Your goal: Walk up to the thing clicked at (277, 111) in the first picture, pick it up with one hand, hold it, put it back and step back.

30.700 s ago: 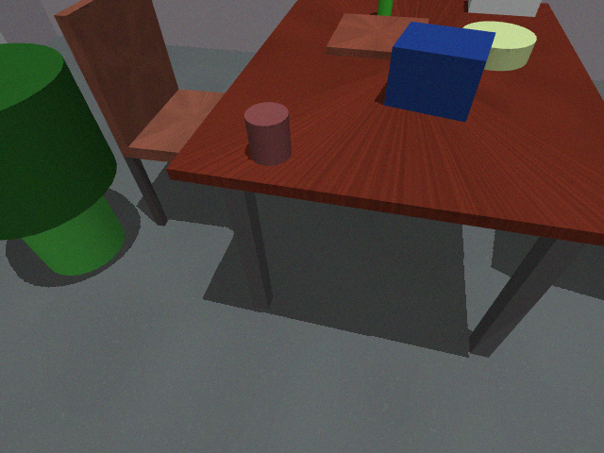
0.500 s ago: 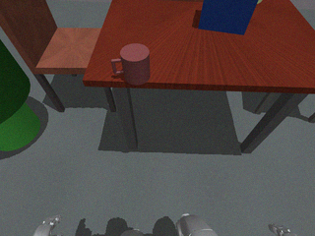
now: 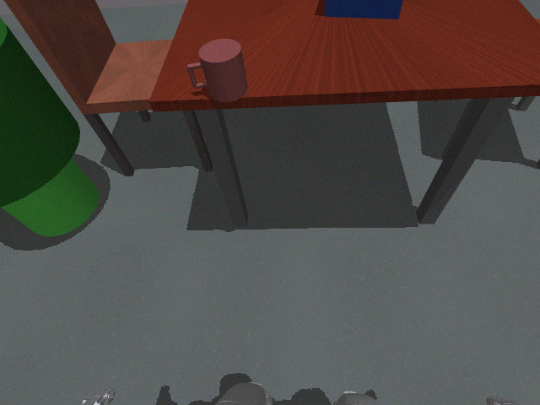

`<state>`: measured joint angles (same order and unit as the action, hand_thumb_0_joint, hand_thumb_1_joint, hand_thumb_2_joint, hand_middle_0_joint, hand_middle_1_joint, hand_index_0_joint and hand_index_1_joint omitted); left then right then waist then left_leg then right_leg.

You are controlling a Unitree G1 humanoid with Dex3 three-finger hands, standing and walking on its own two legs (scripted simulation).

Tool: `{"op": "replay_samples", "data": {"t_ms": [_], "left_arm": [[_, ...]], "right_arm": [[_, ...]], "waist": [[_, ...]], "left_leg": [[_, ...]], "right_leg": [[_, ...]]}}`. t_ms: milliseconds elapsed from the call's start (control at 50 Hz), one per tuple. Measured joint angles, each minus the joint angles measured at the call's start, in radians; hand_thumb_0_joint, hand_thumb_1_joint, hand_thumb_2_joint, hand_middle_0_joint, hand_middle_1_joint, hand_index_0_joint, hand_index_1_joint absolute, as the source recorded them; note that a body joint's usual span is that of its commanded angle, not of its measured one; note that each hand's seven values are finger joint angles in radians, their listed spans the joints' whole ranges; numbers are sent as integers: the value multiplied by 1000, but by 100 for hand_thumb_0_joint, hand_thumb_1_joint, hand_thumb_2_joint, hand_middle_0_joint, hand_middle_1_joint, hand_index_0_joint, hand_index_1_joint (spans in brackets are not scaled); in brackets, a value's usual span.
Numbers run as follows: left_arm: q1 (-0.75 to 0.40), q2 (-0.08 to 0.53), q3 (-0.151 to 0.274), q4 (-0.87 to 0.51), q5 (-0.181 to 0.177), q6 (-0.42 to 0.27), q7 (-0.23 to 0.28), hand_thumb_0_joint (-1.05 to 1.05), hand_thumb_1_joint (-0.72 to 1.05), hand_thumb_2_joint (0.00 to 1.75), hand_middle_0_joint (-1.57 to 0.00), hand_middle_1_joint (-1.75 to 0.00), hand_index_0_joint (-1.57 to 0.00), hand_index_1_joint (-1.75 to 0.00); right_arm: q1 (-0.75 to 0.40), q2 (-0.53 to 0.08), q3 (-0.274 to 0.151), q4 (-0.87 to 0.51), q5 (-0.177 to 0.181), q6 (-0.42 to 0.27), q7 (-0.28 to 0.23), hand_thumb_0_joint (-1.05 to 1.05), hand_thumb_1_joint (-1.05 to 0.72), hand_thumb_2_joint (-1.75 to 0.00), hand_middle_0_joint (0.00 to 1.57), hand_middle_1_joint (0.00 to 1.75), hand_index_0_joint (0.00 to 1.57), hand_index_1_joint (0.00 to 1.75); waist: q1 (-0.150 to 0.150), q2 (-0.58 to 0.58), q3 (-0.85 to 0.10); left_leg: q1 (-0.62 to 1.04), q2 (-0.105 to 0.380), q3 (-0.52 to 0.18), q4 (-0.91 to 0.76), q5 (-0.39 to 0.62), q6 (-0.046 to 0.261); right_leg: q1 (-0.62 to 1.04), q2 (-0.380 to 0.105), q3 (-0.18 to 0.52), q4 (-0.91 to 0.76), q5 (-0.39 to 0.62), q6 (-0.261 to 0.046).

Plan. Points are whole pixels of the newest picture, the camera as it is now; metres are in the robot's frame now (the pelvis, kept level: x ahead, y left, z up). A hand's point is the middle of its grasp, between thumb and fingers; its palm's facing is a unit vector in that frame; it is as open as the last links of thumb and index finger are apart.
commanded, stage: step back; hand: left
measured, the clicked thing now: (217, 72) +0.78 +0.16 +0.03
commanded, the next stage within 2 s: stand in 1.64 s
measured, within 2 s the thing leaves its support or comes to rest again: neither
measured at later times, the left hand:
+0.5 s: hand out of the picture -0.11 +0.24 -0.15, palm faces -0.04 -0.91 -0.41, open 7.4 cm
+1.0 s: hand out of the picture -0.23 +0.26 -0.15, palm faces +0.05 -0.92 -0.38, open 7.4 cm
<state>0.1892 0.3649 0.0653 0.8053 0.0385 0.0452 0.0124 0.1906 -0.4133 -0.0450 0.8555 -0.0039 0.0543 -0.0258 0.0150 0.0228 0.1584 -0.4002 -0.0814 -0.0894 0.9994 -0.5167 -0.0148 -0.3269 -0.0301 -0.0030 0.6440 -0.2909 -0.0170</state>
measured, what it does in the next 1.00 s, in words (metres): walks backwards: left foot, then right foot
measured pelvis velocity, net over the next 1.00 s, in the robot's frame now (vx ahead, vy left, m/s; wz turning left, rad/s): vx -0.27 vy -0.02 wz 0.04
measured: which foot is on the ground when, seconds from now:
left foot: up 0.00-0.06, down 0.08-0.44, up 0.46-0.74, down 0.76-1.00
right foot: down 0.00-0.10, up 0.12-0.40, down 0.42-1.00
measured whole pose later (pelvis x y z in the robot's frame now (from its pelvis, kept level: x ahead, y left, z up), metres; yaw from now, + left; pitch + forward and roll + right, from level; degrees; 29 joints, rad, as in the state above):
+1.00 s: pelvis -0.27 -0.02 +0.00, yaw +2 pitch -4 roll -1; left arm 0.23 0.39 0.07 1.00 0.02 0.01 -0.02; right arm 0.20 -0.35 -0.04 0.99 -0.04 0.02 0.02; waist 0.00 0.01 0.07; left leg -0.20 0.03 -0.01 0.62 -0.35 -0.01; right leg -0.25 0.02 0.00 0.58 -0.27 -0.01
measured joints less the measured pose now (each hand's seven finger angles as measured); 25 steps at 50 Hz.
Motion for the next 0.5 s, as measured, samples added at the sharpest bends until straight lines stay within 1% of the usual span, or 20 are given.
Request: {"op": "replay_samples", "data": {"t_ms": [40, 60, 80, 100, 120, 140, 160, 180, 200, 220, 260, 300, 340, 360, 400, 420, 440, 460, 480, 500], "left_arm": [[-29, 11, -2, -22, -5, -1, 5, 1, 90, 89, -20, -30, -20, -30], [-43, 18, -3, -31, -9, 0, 5, 1, 90, 89, -20, -30, -20, -30], [-55, 23, -5, -38, -14, 2, 5, 0, 90, 89, -20, -30, -20, -30], [-73, 33, -5, -41, -18, 6, 5, 0, 90, 89, -20, -30, -20, -30], [-86, 40, -4, -40, -22, 10, 5, 0, 90, 89, -20, -30, -20, -30], [-91, 40, -2, -34, -27, 16, 7, 0, 90, 89, -20, -30, -20, -30], [-93, 37, -1, -24, -27, 22, 10, 0, 90, 89, -20, -30, -20, -30], [-93, 35, 1, -15, -29, 28, 11, 0, 90, 89, -20, -30, -20, -30], [-89, 36, 2, -7, -33, 32, 12, 0, 90, 89, -20, -30, -20, -30], [-85, 37, 3, -1, -37, 33, 11, 0, 90, 89, -20, -30, -20, -30], [-71, 36, 4, 7, -39, 28, 7, 0, 91, 89, -20, -30, -20, -30], [-55, 31, 3, 14, -36, 21, 1, 0, 91, 89, -20, -30, -20, -30], [-41, 29, 1, 23, -32, 16, -4, 0, 91, 89, -20, -30, -20, -30], [-35, 28, -1, 29, -30, 13, -6, 0, 91, 89, -20, -30, -20, -30], [-21, 27, -3, 46, -26, 4, -9, 0, 90, 89, -20, -30, -20, -30], [-17, 21, -2, 58, -21, -2, -8, 0, 90, 89, -20, -30, -20, -30], [-15, 7, -3, 71, -14, -5, -8, 0, 91, 89, -20, -30, -20, -30], [-8, 0, -7, 77, -10, -5, -11, 0, 91, 89, -20, -30, -20, -30], [3, -1, -10, 78, -8, -5, -14, 0, 90, 89, -20, -30, -20, -30], [14, -2, -12, 79, -8, -6, -14, 0, 90, 89, -20, -30, -20, -30]], "right_arm": [[6, 7, 1, 6, -4, -1, 4, 0, -90, -90, 20, 30, 20, 30], [7, 11, 2, 8, -6, -4, 7, 0, -90, -90, 20, 30, 20, 30], [9, 13, 1, 10, -7, -8, 9, 0, -90, -90, 20, 30, 20, 30], [4, 24, -1, 16, -10, -13, 9, 0, -90, -90, 20, 30, 20, 30], [-3, 37, 0, 21, -16, -13, 11, 0, -90, -90, 20, 30, 20, 30], [-6, 43, 6, 20, -17, -12, 18, 0, -90, -90, 20, 30, 20, 30], [-8, 45, 10, 20, -19, -13, 23, 0, -90, -90, 20, 30, 20, 30], [-11, 49, 13, 20, -20, -15, 25, 0, -90, -90, 20, 30, 20, 30], [-14, 54, 17, 20, -22, -15, 24, 0, -90, -90, 20, 30, 20, 30], [-17, 57, 21, 18, -24, -15, 22, 0, -90, -90, 20, 30, 20, 30], [-28, 57, 22, 12, -25, -13, 18, 0, -90, -90, 20, 30, 20, 30], [-48, 50, 18, -1, -29, -11, 17, 0, -90, -90, 20, 30, 20, 30], [-68, 40, 15, -21, -31, -11, 17, 0, -90, -90, 20, 30, 20, 30], [-79, 34, 13, -30, -30, -11, 18, 0, -90, -90, 20, 30, 20, 30], [-98, 18, 12, -43, -22, -4, 21, 0, -90, -90, 20, 30, 20, 30], [-110, 8, 10, -44, -17, 0, 22, 0, -90, -90, 20, 30, 20, 30], [-121, -4, 5, -40, -12, 5, 20, 0, -90, -90, 20, 30, 20, 30], [-122, -7, 0, -34, -9, 10, 15, 0, -90, -90, 20, 30, 20, 30], [-117, -3, -4, -27, -6, 17, 10, 0, -90, -90, 20, 30, 20, 30], [-110, 0, -5, -22, -3, 22, 7, 0, -90, -90, 20, 30, 20, 30]], "waist": [[-6, -4, 11], [-9, -7, 16], [-13, -10, 18], [-14, -31, 30], [-5, -57, 44], [-5, -62, 46], [-12, -54, 42], [-18, -48, 38], [-20, -48, 31], [-20, -50, 22], [-15, -47, 9], [-9, -38, 6], [-4, -31, 7], [-1, -27, 8], [7, -18, 3], [9, -1, 4], [0, 32, 14], [-1, 41, 11], [9, 28, 3], [20, 15, -4]], "left_leg": [[64, 25, 29, -129, 8, 5], [100, 36, 44, -209, 37, 10], [140, 45, 58, -304, 100, 17], [152, 34, 68, -343, 145, 24], [151, 21, 83, -342, 156, 29], [140, 23, 86, -329, 158, 34], [128, 36, 79, -319, 161, 38], [122, 49, 73, -322, 171, 39], [119, 59, 71, -335, 187, 37], [114, 68, 72, -350, 204, 36], [101, 87, 76, -371, 233, 35], [81, 106, 82, -381, 259, 34], [52, 121, 90, -379, 280, 28], [36, 128, 94, -373, 289, 22], [-6, 142, 102, -345, 300, 6], [-28, 156, 98, -322, 301, -3], [-45, 165, 68, -302, 293, 6], [-66, 140, 30, -256, 206, 12], [-91, 97, 3, -174, 110, 10], [-110, 56, -19, -79, 56, 10]], "right_leg": [[-31, -9, -18, 20, 10, 4], [-48, -14, -26, 37, 12, 7], [-68, -18, -34, 59, 11, 11], [-85, -34, -30, 82, 11, 16], [-98, -40, -4, 103, 18, 10], [-113, -19, 27, 151, -65, 7], [-130, 20, 55, 231, -159, 6], [-145, 58, 84, 321, -214, 4], [-155, 89, 109, 405, -237, 1], [-159, 111, 122, 470, -242, 1], [-141, 125, 121, 520, -241, 9], [-91, 111, 100, 464, -246, 25], [-28, 87, 75, 345, -241, 34], [8, 75, 63, 267, -226, 33], [90, 54, 37, 68, -136, 24], [114, 62, 28, 3, -122, 15], [113, 83, 10, -2, -110, 7], [98, 83, 3, 14, -103, -1], [78, 71, 11, 30, -97, -7], [64, 57, 22, 33, -86, -10]]}}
